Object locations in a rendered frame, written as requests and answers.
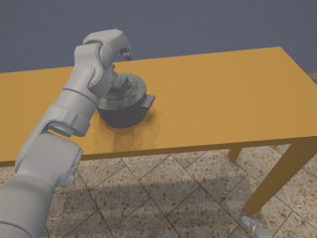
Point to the lid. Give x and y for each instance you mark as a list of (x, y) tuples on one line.
[(132, 94)]

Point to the knob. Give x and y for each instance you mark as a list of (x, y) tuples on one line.
[(119, 84)]

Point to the left robot upper arm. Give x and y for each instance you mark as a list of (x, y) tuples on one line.
[(26, 198)]

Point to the right robot hand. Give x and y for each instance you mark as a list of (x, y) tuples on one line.
[(256, 228)]

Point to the robot left forearm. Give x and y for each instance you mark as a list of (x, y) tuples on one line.
[(73, 109)]

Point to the pot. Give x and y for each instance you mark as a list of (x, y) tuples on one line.
[(129, 117)]

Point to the table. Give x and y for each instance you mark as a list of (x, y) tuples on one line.
[(206, 102)]

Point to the left robot hand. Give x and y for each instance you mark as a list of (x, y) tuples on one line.
[(118, 42)]

